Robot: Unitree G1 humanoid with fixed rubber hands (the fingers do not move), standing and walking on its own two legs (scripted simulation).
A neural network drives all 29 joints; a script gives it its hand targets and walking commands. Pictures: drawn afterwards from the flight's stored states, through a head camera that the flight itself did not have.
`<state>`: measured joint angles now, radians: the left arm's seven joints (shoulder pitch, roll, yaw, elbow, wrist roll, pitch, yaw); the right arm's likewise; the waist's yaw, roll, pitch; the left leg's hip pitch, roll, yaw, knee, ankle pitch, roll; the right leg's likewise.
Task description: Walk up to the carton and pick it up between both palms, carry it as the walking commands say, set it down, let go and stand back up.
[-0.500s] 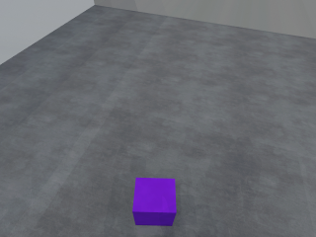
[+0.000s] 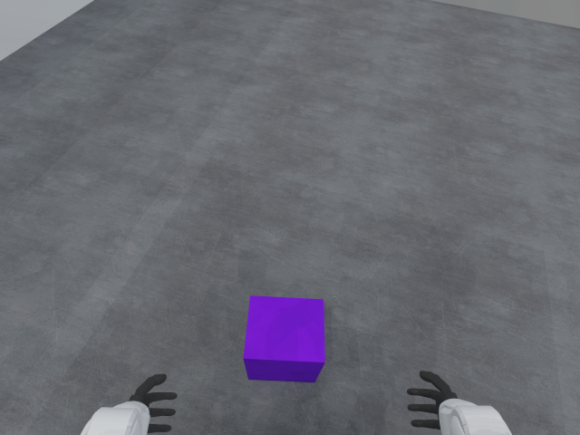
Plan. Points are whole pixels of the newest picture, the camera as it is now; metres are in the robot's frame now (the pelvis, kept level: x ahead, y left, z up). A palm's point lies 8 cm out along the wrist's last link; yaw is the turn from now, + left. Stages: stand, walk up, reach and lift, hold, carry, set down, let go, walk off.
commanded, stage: reach and lift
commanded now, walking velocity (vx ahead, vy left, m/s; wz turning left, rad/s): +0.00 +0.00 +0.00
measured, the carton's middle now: (284, 341) +0.42 +0.00 -0.62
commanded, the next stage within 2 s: none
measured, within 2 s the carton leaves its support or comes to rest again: neither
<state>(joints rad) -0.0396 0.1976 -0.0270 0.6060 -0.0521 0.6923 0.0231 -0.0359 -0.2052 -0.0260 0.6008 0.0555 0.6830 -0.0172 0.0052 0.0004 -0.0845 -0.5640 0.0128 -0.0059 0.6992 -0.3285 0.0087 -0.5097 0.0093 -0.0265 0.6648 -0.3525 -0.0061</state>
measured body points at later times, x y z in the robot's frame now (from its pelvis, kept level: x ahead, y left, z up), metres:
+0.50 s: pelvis -0.08 +0.00 -0.05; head +0.07 +0.01 +0.38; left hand +0.18 +0.21 -0.17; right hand +0.18 -0.22 -0.16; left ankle +0.00 +0.12 -0.72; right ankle -0.02 -0.12 -0.72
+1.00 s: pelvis -0.09 +0.00 -0.08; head +0.15 +0.00 +0.30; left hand +0.36 +0.20 -0.19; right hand +0.34 -0.21 -0.18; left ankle +0.00 +0.12 -0.72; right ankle -0.02 -0.12 -0.72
